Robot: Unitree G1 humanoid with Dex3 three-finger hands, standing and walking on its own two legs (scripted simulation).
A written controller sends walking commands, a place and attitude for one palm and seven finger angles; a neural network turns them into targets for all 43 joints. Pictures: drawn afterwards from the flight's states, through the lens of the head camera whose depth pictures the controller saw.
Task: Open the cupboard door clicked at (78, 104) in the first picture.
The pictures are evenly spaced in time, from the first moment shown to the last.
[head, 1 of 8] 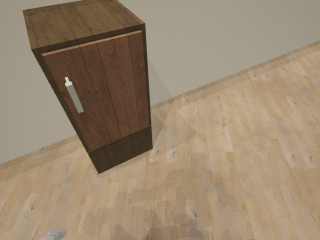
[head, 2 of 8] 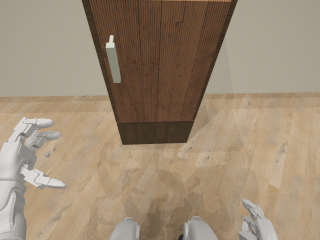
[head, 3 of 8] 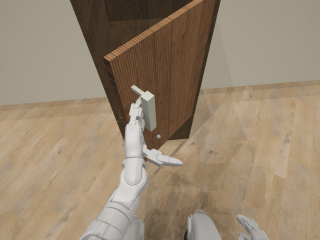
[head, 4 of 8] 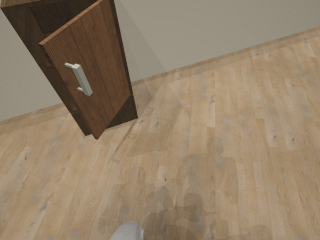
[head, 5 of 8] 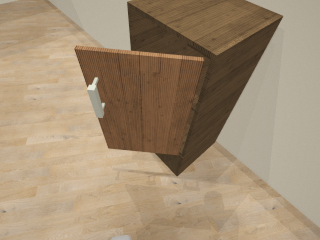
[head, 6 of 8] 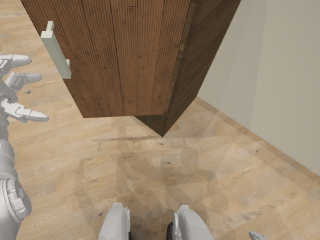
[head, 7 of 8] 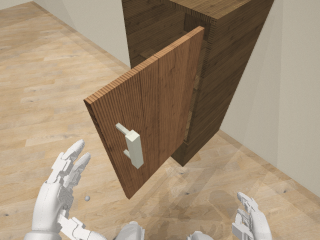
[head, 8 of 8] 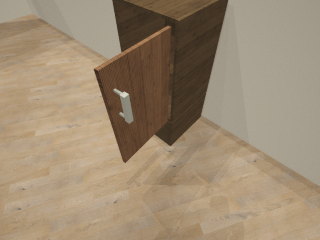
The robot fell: no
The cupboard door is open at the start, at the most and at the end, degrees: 0 94 93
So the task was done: yes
